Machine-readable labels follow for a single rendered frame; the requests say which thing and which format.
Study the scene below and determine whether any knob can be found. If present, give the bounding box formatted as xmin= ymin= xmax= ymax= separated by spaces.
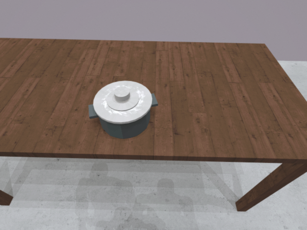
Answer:
xmin=114 ymin=86 xmax=130 ymax=102

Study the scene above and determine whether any table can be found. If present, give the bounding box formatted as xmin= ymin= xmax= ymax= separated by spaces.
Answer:
xmin=0 ymin=38 xmax=307 ymax=212

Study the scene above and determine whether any pot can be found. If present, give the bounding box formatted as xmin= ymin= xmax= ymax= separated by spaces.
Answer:
xmin=88 ymin=93 xmax=158 ymax=139

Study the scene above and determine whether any lid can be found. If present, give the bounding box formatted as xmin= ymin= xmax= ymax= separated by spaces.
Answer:
xmin=93 ymin=81 xmax=152 ymax=124

